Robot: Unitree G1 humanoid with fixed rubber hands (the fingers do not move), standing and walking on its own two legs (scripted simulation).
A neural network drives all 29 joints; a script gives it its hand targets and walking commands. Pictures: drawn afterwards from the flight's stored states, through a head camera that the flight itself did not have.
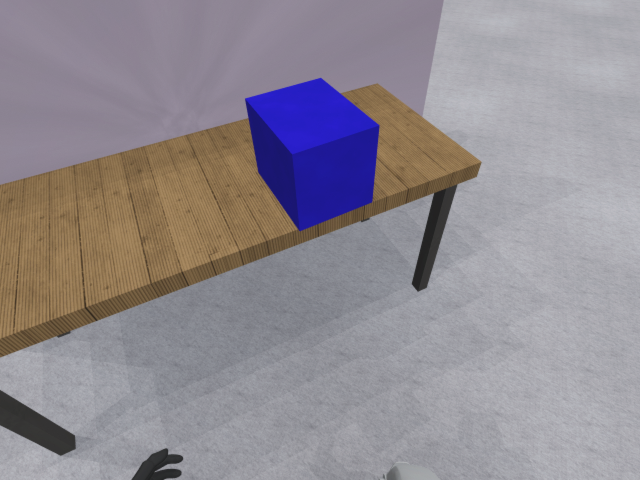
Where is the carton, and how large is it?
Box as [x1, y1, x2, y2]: [245, 78, 379, 230]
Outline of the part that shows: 321,78 245,98 258,171 299,230 371,202 379,125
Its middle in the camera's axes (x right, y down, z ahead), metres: -0.02 -0.20 +0.89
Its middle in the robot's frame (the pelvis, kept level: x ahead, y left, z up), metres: +0.81 -0.01 -0.05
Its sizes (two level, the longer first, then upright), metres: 0.248 0.194 0.207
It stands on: a table, 0.59 m high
